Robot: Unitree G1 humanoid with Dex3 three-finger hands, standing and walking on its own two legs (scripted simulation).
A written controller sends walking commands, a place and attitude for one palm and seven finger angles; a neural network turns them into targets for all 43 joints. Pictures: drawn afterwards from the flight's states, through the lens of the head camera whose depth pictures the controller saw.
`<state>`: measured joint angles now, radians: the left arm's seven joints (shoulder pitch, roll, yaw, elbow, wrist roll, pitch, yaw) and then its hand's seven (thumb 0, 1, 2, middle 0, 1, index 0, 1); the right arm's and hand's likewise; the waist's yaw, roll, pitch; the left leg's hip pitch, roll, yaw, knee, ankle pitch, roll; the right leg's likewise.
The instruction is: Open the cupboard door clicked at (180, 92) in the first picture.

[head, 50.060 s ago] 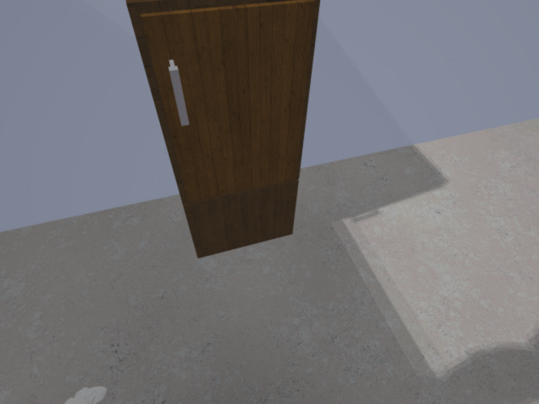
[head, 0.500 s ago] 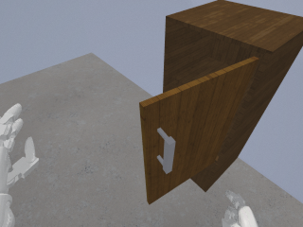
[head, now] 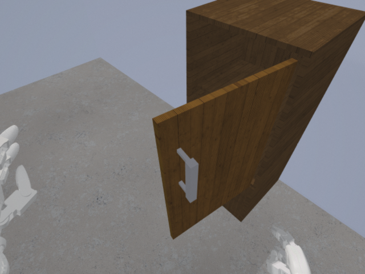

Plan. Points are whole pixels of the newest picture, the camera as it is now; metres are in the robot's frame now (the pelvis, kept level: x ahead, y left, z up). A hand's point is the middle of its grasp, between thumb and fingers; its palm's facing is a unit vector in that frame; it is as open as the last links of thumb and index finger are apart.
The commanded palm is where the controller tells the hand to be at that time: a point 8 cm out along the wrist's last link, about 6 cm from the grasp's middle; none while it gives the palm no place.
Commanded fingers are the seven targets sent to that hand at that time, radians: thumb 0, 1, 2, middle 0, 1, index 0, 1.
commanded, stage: step back with the hand held close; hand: left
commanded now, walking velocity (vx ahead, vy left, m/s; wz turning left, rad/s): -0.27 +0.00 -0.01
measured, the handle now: (186, 176) +0.33 +0.03 +0.04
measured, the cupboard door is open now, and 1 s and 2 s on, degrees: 81 81 81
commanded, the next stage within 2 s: stop stepping back and stand still in 1.12 s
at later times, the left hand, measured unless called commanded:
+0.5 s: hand (1, 235) +0.13 +0.28 +0.15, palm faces +0.41 -0.76 -0.50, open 7.4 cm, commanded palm +0.07 +0.32 +0.17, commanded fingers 0.00 0.90 0.90 -0.20 -0.30 -0.20 -0.30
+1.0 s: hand out of the picture +0.07 +0.32 +0.16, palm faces +0.45 -0.75 -0.48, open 7.4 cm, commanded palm +0.00 +0.34 +0.17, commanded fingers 0.00 0.90 0.90 -0.20 -0.30 -0.20 -0.30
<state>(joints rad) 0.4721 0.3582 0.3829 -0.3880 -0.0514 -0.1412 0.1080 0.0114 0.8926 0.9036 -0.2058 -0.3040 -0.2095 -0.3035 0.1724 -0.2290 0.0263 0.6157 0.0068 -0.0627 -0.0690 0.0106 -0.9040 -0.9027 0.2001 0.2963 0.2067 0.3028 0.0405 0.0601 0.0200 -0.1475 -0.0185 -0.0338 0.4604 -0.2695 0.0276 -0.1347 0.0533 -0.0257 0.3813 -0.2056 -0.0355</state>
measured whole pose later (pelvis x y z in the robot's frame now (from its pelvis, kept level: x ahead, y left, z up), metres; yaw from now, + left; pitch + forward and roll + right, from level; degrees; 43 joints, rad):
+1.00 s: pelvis -0.13 +0.04 -0.01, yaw +2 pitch +1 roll -3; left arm 0.55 0.46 0.49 -0.59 -0.02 -0.25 0.16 0.01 0.89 0.90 -0.21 -0.30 -0.21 -0.30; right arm 0.19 -0.18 -0.03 0.63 -0.02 -0.11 -0.08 0.01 -0.91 -0.90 0.20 0.30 0.21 0.30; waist 0.00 -0.04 0.05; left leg -0.44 -0.01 -0.01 0.61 -0.19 0.06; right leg -0.46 0.09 0.06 1.01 -0.44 0.02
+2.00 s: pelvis -0.31 +0.04 -0.01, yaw -2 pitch -2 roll -2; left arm 0.48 0.32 0.37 -0.40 -0.01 -0.19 0.16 0.01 0.89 0.90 -0.21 -0.30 -0.21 -0.30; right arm 0.26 -0.22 0.02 0.68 -0.01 -0.13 -0.09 0.01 -0.90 -0.90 0.20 0.30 0.21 0.30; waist 0.03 0.03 0.00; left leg -0.27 0.02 -0.02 0.54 -0.25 0.01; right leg -0.22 0.01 -0.07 0.51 -0.26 -0.01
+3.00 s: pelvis -0.33 +0.05 +0.00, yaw -1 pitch -2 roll -1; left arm 0.29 0.21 0.01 1.16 0.01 0.01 0.00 0.01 0.91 0.90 -0.20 -0.30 -0.20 -0.30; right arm 0.25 -0.24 -0.01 1.13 -0.02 0.02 -0.02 0.01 -0.91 -0.90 0.20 0.30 0.20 0.30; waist 0.01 -0.01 0.10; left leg -0.25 -0.02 -0.03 0.44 -0.16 0.02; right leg -0.20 -0.03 -0.09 0.43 -0.19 0.00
